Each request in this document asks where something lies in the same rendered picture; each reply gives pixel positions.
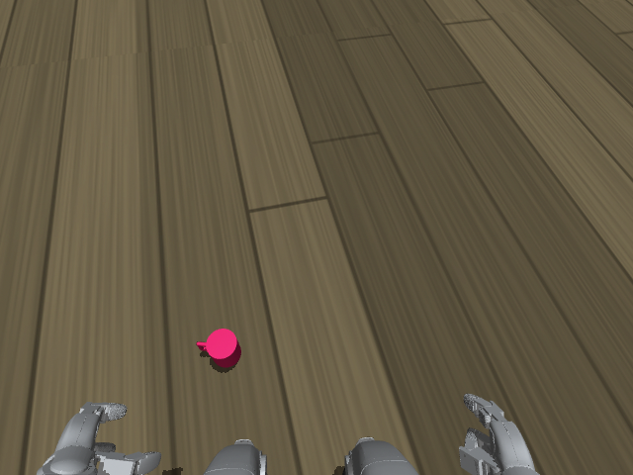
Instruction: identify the right robot hand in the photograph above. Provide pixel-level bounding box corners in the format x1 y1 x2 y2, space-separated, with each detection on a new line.
459 394 535 475

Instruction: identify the mug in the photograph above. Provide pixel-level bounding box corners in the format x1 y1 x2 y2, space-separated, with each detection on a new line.
197 329 241 368

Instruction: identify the left robot arm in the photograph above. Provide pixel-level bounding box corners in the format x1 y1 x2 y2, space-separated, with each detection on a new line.
37 445 98 475

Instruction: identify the left robot hand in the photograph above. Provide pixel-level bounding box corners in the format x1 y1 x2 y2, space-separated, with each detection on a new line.
55 402 161 475

